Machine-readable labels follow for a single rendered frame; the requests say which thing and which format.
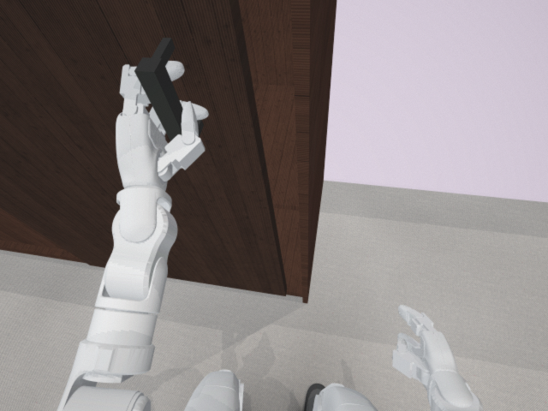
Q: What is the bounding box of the right robot forearm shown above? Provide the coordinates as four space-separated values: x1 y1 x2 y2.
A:
427 371 483 411

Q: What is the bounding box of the robot right hand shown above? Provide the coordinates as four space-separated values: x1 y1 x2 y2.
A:
392 305 459 390

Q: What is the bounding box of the robot left hand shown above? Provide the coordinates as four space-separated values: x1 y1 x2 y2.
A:
116 61 209 191

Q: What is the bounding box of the right robot thigh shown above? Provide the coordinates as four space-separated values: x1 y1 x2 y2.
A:
313 386 378 411

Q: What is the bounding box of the wardrobe door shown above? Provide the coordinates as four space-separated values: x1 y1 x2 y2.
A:
0 208 65 250
0 0 287 296

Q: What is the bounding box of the handle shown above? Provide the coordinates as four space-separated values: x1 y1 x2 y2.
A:
134 38 204 162

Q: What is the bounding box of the robot left upper arm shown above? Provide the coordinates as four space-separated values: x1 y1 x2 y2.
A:
63 386 151 411

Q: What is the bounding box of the left robot forearm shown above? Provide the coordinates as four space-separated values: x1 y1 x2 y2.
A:
57 185 177 411

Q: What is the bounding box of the right robot foot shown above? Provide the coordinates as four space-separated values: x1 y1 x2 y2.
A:
304 384 325 411

